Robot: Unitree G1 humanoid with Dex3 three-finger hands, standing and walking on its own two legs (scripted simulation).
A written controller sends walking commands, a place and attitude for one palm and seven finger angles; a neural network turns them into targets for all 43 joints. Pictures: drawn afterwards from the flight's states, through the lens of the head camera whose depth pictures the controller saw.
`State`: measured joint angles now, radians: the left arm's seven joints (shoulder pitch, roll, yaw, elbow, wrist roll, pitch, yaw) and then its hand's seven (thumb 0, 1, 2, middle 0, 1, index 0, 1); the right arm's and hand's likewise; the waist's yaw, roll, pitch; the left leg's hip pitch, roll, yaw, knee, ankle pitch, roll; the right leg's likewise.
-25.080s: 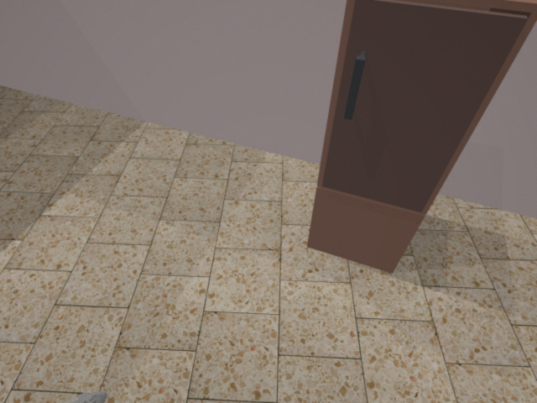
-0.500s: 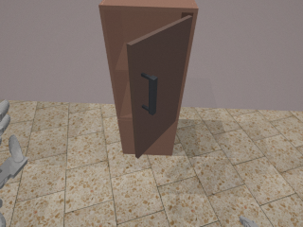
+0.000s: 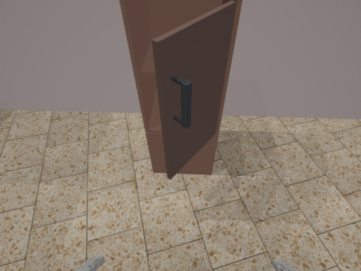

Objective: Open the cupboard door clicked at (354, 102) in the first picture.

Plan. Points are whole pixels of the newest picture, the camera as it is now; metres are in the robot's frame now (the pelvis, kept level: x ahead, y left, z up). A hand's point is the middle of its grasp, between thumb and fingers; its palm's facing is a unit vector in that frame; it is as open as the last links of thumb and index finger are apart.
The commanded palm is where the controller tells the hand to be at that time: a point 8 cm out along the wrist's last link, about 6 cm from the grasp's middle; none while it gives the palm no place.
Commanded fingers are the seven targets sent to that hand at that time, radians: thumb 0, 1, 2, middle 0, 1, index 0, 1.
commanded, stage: let the arm hang, fingers relaxed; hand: left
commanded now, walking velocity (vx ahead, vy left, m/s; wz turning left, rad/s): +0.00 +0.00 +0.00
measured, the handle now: (180, 103) +0.54 +0.02 +0.07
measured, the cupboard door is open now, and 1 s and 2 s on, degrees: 53 53 53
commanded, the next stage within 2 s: look to check the result in 0.86 s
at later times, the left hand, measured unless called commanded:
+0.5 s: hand out of the picture -0.04 +0.17 -0.16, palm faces +0.05 -0.98 -0.21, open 7.3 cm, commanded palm none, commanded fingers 0.00 0.90 0.90 -0.20 -0.30 -0.20 -0.30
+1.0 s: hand out of the picture -0.01 +0.16 -0.16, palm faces +0.06 -0.98 -0.18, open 7.4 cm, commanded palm none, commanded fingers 0.00 0.90 0.90 -0.20 -0.30 -0.20 -0.30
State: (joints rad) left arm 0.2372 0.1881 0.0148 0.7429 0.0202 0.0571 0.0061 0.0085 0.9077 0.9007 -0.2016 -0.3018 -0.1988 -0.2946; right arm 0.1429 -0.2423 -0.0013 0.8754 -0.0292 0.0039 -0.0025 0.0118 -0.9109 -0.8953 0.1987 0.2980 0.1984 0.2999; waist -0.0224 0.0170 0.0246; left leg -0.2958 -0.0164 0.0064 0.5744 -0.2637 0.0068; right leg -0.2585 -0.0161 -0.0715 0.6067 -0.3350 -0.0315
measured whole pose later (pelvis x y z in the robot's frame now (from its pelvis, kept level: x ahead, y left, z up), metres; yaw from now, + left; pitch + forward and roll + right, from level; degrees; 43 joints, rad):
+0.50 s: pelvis -0.01 +0.00 +0.01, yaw +0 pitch -2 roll +0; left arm 0.32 0.13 0.01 1.17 0.00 0.01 0.03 0.00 0.91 0.90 -0.20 -0.30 -0.20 -0.30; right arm 0.33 -0.12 0.01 1.14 -0.02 0.02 -0.03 0.01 -0.91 -0.90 0.20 0.30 0.20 0.30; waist -0.01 0.04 0.05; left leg -0.22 -0.01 0.01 0.44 -0.19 0.01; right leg -0.17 0.00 -0.07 0.44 -0.24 -0.03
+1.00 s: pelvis +0.00 +0.00 +0.01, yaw +0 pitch -1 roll +0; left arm 0.29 0.11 0.02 1.15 0.00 0.00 0.03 0.00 0.91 0.90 -0.20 -0.30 -0.20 -0.30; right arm 0.31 -0.12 0.00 1.14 -0.02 0.01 -0.04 0.01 -0.91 -0.90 0.20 0.30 0.19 0.30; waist -0.01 0.02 0.04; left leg -0.22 -0.01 0.00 0.44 -0.20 0.01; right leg -0.16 0.00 -0.08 0.44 -0.26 -0.03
